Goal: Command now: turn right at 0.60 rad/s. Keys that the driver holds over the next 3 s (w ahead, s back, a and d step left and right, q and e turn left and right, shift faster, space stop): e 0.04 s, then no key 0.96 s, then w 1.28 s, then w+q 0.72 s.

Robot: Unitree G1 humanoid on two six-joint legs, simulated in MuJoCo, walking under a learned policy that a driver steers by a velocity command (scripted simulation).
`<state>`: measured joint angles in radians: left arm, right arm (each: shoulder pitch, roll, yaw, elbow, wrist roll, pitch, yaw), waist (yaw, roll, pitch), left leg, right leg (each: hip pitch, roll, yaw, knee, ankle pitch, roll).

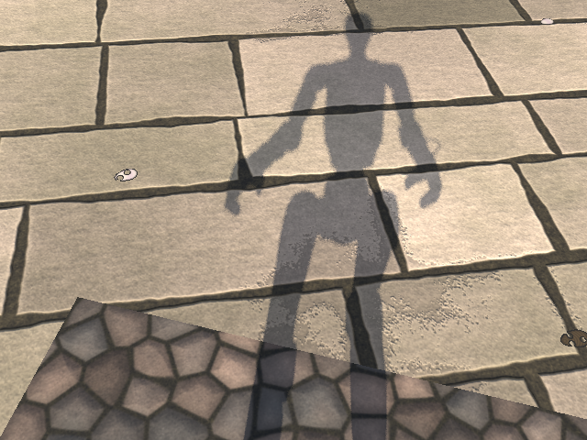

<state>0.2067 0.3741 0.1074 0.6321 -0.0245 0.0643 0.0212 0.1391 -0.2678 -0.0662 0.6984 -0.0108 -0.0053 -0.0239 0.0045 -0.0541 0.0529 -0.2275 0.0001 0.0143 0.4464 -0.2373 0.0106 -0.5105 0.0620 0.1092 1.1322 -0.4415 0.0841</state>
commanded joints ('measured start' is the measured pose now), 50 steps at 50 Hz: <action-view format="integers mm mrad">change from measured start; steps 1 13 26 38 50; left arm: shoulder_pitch -50 0 -106 -78 -37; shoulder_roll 50 149 9 -22 -15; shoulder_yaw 11 4 -46 -49 -42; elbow -94 -104 7 109 246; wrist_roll -6 35 35 37 30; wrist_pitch -10 -14 -65 -56 -58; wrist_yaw -4 -2 -18 -4 9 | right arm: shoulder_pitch -11 69 34 58 67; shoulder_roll -158 -70 -110 -117 -104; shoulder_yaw -38 13 -4 14 28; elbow -64 -24 40 108 181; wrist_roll -4 -26 17 1 3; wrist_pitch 1 -12 23 -21 -18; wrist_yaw -16 33 1 2 -5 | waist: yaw -33 -48 -1 -9 -10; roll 211 -209 -76 92 51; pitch -78 -172 -101 -52 -36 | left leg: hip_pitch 189 -226 -40 16 23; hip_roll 249 68 57 77 55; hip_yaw -157 75 -29 -64 -50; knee -126 270 150 -39 -47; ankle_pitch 384 -280 -124 86 88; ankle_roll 214 -68 -95 -20 -11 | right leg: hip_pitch -122 569 359 333 346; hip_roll -55 -386 -258 -89 -88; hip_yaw -41 259 126 -15 -26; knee -37 -762 -777 -711 -717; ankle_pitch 30 800 506 306 356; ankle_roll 33 -265 -299 -125 -105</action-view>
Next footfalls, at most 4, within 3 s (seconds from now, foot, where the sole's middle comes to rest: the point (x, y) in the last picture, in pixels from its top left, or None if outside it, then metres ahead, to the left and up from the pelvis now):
0.24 right None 0.02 -0.15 -0.78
0.58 left None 0.04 0.09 -0.78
1.68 left None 0.42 0.04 -0.78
2.22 right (383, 345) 0.69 -0.23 -0.78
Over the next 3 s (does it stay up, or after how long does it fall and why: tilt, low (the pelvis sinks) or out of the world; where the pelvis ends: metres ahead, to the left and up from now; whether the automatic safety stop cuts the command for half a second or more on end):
stays up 0.95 -0.07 0.00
